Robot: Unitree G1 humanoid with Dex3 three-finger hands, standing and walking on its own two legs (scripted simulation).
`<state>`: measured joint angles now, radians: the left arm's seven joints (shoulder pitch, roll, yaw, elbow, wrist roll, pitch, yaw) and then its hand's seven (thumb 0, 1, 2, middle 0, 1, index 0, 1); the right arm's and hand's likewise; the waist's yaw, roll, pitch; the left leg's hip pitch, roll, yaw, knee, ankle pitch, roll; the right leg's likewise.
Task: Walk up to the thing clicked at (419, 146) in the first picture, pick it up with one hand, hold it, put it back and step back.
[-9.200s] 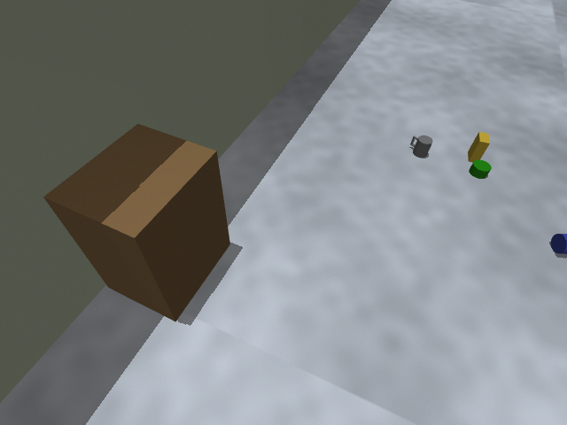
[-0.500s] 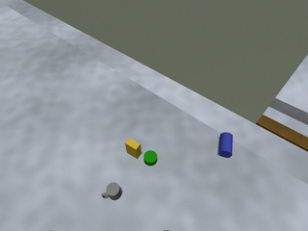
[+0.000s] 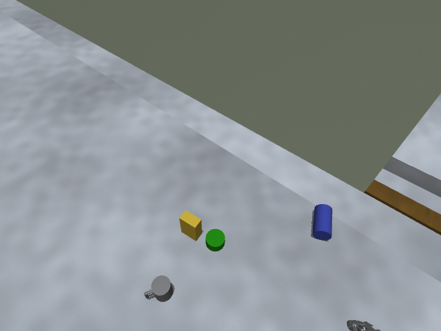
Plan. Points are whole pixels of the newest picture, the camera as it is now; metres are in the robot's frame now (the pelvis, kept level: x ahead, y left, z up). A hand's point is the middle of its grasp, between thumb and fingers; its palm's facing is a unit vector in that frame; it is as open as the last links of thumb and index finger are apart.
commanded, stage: walk up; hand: left
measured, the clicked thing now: (158, 290) +0.39 +0.24 -0.73
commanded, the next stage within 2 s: stand in 0.76 s
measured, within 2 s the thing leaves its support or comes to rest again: neither
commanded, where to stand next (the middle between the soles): +0.02 -0.01 m, yaw +1 degrees
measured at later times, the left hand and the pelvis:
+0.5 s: hand out of the picture +0.06 +0.27 -0.16, palm faces +0.01 -0.94 -0.33, open 7.3 cm; pelvis -0.01 +0.01 +0.00, yaw +0 degrees
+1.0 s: hand out of the picture +0.06 +0.27 -0.16, palm faces +0.00 -0.94 -0.34, open 7.3 cm; pelvis +0.00 +0.01 +0.00, yaw +0 degrees
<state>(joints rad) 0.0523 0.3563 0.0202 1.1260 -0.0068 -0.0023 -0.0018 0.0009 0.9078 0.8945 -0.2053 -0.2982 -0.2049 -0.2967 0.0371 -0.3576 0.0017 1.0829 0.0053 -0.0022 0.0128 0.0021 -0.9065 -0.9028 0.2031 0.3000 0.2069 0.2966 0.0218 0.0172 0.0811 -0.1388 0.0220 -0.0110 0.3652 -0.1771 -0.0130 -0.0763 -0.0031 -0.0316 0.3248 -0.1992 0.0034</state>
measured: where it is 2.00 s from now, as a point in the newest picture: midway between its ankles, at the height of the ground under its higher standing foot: outside the picture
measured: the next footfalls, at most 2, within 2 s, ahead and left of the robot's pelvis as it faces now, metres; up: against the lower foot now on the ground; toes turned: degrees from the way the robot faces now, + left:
none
